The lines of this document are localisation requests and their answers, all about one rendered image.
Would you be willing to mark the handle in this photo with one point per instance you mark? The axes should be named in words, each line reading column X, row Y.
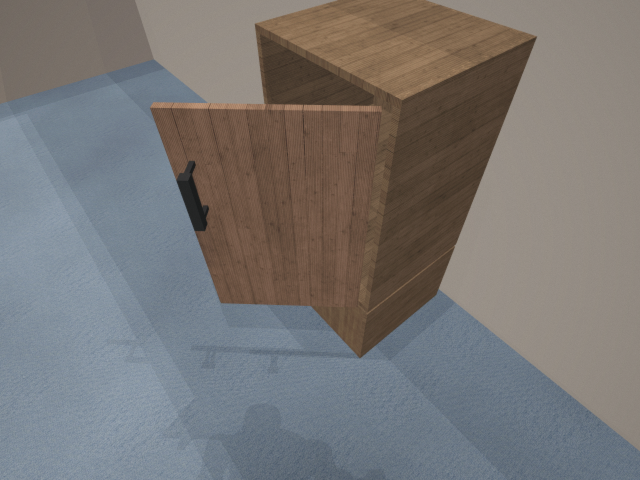
column 188, row 190

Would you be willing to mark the cupboard door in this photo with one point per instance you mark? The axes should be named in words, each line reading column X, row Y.
column 288, row 189

